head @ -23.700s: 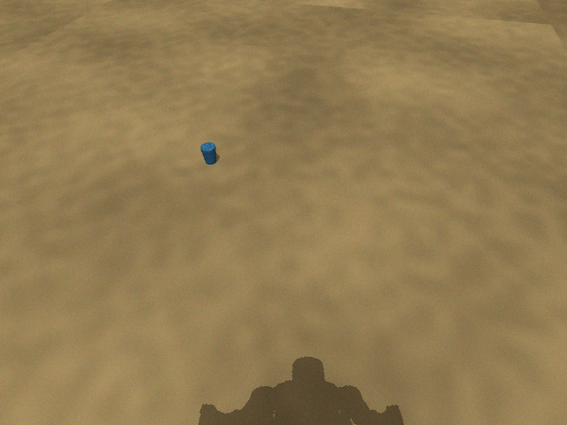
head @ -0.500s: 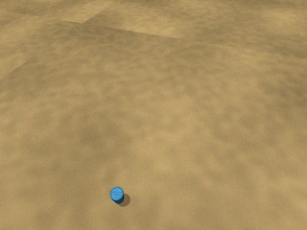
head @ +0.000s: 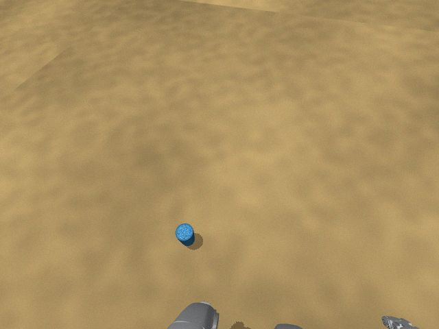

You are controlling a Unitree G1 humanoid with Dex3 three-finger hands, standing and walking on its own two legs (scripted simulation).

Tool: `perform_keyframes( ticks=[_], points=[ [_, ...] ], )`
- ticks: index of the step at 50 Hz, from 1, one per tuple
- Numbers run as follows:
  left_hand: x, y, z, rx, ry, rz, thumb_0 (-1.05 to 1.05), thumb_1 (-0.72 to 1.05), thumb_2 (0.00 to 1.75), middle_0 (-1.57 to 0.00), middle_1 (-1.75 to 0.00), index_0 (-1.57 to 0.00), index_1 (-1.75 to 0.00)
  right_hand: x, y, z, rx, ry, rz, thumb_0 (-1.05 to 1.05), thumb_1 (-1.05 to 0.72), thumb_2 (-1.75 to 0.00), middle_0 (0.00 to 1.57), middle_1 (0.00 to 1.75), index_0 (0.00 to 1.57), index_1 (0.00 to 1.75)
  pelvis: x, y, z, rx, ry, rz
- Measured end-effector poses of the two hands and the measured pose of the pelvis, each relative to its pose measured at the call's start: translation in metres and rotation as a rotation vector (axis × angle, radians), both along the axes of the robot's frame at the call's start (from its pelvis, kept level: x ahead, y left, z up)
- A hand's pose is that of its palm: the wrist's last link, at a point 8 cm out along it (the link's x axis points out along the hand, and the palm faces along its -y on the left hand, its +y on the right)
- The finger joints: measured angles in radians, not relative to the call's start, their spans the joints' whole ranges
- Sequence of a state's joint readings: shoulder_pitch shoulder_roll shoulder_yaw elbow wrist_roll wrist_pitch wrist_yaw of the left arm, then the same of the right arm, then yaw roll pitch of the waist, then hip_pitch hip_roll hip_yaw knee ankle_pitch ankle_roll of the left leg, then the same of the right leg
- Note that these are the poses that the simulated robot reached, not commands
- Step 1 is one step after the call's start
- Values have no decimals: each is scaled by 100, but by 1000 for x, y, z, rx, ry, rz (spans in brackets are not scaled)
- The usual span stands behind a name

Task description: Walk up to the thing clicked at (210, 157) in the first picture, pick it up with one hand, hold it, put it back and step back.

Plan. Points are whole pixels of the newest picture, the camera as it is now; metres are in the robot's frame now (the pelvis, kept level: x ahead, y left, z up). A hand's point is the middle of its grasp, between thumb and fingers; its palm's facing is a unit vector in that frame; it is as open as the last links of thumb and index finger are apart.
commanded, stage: walk up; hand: left
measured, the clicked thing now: (186, 235) +0.53 +0.23 -0.71
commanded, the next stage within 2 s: none
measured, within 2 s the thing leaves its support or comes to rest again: neither
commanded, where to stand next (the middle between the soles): +0.14 +0.00 m, yaw -2 degrees
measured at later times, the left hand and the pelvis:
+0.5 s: hand out of the picture +0.08 +0.26 -0.14, palm faces +0.00 -0.92 -0.39, open 7.4 cm; pelvis +0.01 +0.00 +0.00, yaw +1 degrees
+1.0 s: hand out of the picture +0.12 +0.28 -0.14, palm faces -0.03 -0.94 -0.35, open 7.4 cm; pelvis +0.02 +0.03 +0.01, yaw -1 degrees
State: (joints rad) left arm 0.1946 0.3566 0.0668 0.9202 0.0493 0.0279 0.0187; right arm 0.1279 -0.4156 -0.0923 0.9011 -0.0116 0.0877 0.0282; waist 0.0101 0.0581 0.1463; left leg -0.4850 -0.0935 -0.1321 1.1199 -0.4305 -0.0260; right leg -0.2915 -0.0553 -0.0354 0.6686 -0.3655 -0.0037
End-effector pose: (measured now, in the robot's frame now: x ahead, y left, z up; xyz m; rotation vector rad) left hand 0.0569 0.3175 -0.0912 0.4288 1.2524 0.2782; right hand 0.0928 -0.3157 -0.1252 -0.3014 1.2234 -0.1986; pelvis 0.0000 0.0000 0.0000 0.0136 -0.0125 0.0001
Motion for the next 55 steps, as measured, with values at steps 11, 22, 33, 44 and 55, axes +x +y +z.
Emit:
perform_keyframes(
  ticks=[11, 22, 33, 44, 55],
  points=[
    [-15, 19, -10, -78, -57, 46, 1, 90, 90, -21, -30, -20, -30, -23, 39, 22, -10, -22, 55, 1, -90, -90, 21, 30, 21, 30, 4, 17, 7, -4, -41, 50],
    [11, -6, -11, -68, -88, -10, 1, 90, 90, -21, -30, -20, -30, 3, 3, 13, -36, -86, 16, 1, -90, -90, 21, 30, 21, 30, 11, -2, -3, -27, -64, 15],
    [44, -13, -9, -113, -155, -43, 1, 90, 90, -21, -30, -20, -30, -12, 22, 7, -7, 8, 30, 1, -91, -90, 20, 30, 21, 30, 7, 8, 2, -11, -34, 25],
    [59, 6, -13, -134, -116, -35, 1, 90, 90, -21, -30, -20, -30, -30, 40, 21, -18, 44, -34, 1, -90, -90, 21, 30, 21, 30, 17, 23, 11, -8, -37, -9],
    [59, 5, -7, -118, -82, -42, 1, 90, 90, -21, -30, -20, -30, 8, 40, 24, -3, -36, -29, 1, -90, -90, 21, 30, 21, 30, 18, 24, 15, -4, -41, -22]
  ],
)
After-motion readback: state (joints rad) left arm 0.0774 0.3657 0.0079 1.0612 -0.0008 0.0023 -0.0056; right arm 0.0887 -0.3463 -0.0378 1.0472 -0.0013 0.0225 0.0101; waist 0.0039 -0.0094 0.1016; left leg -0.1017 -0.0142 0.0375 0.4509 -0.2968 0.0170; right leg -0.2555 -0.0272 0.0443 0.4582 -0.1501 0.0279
